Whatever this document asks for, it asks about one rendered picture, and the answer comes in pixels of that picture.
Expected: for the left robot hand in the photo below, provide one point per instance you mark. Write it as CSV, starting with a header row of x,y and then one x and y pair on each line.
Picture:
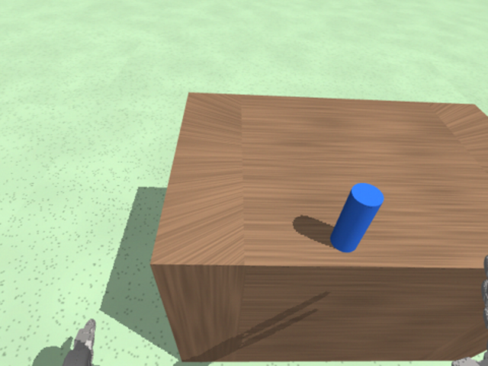
x,y
82,354

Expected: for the can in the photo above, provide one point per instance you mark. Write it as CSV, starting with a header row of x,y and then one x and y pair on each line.
x,y
359,210

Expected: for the right robot hand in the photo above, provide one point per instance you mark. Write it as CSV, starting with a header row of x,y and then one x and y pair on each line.
x,y
484,290

